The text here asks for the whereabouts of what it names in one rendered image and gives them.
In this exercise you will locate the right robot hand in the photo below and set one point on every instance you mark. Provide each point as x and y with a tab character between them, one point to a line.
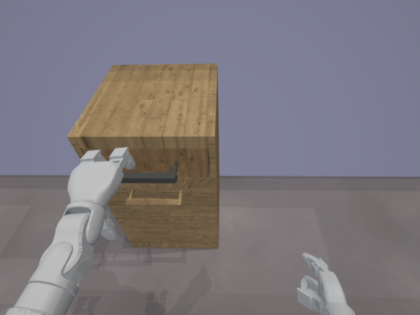
316	294

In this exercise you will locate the cabinet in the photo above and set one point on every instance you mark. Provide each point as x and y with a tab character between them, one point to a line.
159	106

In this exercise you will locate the robot left forearm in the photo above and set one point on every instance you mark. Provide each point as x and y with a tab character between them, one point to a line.
67	261

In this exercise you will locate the left robot hand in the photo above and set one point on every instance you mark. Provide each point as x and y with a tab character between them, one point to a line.
97	180

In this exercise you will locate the drawer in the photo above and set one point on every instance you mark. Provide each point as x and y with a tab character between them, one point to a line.
192	162

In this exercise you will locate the handle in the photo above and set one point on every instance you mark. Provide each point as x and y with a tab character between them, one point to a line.
130	177
154	203

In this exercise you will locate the robot right forearm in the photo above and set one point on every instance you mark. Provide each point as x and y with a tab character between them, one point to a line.
337	308

